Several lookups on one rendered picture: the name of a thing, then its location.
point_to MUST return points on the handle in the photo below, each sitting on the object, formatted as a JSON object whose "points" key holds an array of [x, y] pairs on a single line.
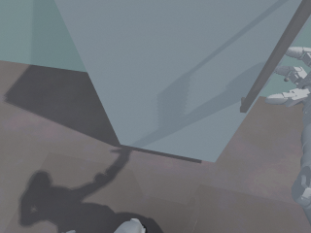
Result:
{"points": [[302, 13]]}

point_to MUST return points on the robot right hand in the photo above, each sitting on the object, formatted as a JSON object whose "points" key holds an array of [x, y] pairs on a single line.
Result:
{"points": [[297, 76]]}

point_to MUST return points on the left robot shin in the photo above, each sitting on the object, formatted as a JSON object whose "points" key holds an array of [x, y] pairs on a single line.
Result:
{"points": [[136, 220]]}

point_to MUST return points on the robot left thigh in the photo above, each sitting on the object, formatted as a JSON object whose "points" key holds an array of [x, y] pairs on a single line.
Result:
{"points": [[131, 227]]}

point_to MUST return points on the right robot forearm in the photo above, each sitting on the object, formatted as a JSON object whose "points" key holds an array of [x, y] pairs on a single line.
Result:
{"points": [[305, 138]]}

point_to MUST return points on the fridge door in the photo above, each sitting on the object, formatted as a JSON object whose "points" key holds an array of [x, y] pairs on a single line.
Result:
{"points": [[170, 74]]}

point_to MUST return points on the robot right upper arm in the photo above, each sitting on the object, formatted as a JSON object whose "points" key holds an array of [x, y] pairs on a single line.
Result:
{"points": [[301, 190]]}

